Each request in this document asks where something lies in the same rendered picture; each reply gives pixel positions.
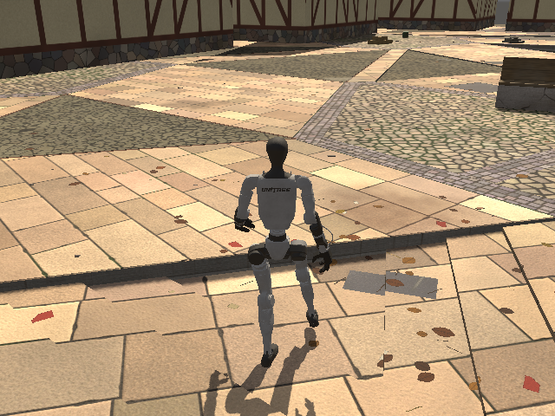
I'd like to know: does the robot left shin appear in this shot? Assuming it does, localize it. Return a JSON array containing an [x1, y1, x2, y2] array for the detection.
[[258, 294, 274, 355]]

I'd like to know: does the robot left hand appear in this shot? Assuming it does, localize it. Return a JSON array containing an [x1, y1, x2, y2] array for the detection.
[[235, 218, 255, 232]]

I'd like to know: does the robot right hand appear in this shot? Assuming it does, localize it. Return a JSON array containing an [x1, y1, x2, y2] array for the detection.
[[312, 249, 332, 273]]

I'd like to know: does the humanoid robot torso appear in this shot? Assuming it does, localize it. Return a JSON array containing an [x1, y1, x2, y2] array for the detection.
[[257, 171, 297, 260]]

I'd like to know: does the right robot upper arm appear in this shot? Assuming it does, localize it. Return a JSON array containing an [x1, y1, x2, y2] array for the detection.
[[295, 175, 317, 224]]

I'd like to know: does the robot right forearm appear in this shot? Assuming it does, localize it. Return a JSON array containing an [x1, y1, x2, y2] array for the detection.
[[310, 211, 330, 253]]

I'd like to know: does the robot left forearm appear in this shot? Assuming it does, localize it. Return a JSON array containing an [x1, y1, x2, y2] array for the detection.
[[234, 207, 245, 227]]

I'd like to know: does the left robot upper arm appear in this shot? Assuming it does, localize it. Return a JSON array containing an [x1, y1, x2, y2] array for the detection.
[[236, 174, 259, 219]]

